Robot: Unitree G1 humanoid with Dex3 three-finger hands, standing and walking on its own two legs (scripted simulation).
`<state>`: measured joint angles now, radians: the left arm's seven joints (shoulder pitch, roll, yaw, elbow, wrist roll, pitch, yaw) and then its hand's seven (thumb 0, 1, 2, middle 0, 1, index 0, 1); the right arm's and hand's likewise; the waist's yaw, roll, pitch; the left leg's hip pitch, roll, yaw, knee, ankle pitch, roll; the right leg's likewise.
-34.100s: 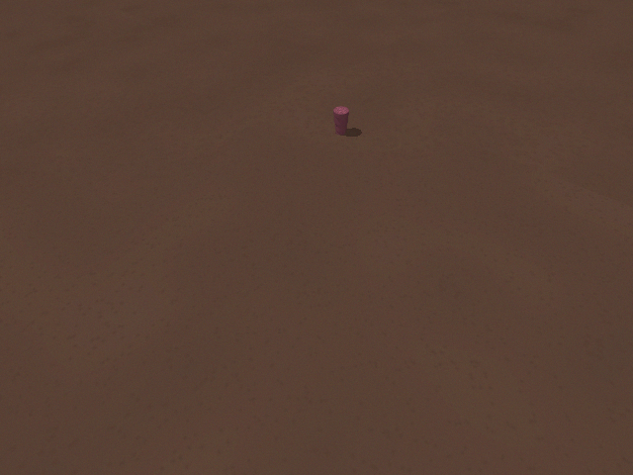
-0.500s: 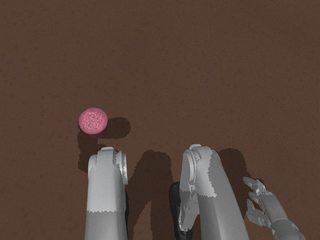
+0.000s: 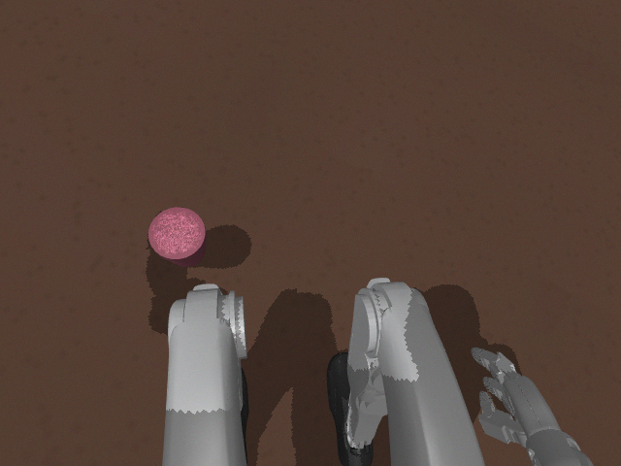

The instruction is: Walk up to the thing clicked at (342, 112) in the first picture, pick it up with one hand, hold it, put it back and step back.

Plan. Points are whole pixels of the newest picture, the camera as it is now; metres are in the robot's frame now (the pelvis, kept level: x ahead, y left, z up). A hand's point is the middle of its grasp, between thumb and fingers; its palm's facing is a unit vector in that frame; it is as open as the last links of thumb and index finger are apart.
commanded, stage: go down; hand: left
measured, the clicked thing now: (183, 243) +0.43 +0.22 -0.30
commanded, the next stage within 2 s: approach in 0.32 s
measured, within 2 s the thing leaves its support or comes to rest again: neither
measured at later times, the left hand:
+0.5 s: hand out of the picture +0.36 +0.41 +0.01, palm faces +0.09 -0.99 -0.05, open 16.3 cm
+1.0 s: hand (74, 229) +0.41 +0.34 -0.17, palm faces +0.10 -0.99 +0.03, open 17.0 cm
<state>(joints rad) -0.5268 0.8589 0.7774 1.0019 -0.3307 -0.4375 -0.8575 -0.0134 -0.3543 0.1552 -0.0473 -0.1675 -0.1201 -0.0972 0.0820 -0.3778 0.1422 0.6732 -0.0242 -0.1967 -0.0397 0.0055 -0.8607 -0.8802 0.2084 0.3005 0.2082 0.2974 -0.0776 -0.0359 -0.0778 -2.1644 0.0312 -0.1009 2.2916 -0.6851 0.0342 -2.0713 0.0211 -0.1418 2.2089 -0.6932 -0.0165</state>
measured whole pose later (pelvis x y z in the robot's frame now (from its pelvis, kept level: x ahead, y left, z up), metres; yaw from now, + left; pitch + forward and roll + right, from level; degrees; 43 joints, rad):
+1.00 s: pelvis +0.00 +0.00 -0.06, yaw -4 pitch +24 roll -11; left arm -0.64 0.87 0.73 1.27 -0.25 -0.76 -0.69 -0.02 -0.45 0.08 -0.01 -0.13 -0.07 -0.06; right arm -0.04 -0.37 0.29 0.65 -0.16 -0.16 0.03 0.00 -0.88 -0.88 0.21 0.30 0.21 0.30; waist -0.18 -0.18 0.12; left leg -2.25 0.05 -0.19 2.51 -0.71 0.03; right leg -2.13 0.04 -0.22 2.37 -0.68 -0.02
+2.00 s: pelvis -0.02 +0.01 -0.09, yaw -8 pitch +14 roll -17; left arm -0.58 0.78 0.48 1.36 -0.23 -1.04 -0.32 -0.02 -0.61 0.08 -0.04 -0.11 -0.08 -0.07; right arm -0.16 -0.39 0.47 0.60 -0.30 -0.04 0.11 0.00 -0.91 -0.89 0.21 0.30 0.21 0.30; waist -0.23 -0.24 0.26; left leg -2.23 0.04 -0.31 2.65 -0.71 0.04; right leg -2.07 0.08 -0.32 2.42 -0.64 0.02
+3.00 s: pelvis +0.00 +0.00 -0.06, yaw -4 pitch +25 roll -11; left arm -0.54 0.72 0.54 0.95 -0.26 -0.63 -0.48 -0.01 0.01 0.53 -0.41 -0.54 -0.46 -0.48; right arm 0.01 -0.35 0.21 0.62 -0.10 0.00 0.08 0.00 -0.87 -0.89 0.21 0.30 0.21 0.30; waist -0.11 -0.08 0.03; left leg -2.26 0.04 -0.17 2.50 -0.70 0.04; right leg -2.14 0.04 -0.21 2.37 -0.68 -0.01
